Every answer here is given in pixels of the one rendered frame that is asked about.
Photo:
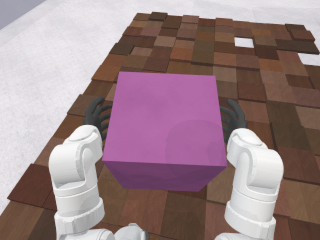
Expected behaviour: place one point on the carton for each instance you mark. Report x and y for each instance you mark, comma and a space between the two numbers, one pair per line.
165, 132

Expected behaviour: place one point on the left robot upper arm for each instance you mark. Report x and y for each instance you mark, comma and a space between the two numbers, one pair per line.
94, 234

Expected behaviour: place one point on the right robot forearm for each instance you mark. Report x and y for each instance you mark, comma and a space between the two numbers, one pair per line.
256, 183

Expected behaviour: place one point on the robot right hand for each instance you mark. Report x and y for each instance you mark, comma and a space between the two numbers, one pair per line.
237, 120

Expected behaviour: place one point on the left robot forearm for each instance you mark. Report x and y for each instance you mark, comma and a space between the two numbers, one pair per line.
74, 181

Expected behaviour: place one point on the left robot thigh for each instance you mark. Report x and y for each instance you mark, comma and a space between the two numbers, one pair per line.
130, 233

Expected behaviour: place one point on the left robot shin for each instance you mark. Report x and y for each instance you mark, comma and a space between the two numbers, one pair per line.
134, 224

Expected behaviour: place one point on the robot left hand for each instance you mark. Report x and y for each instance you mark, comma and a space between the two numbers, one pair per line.
92, 116

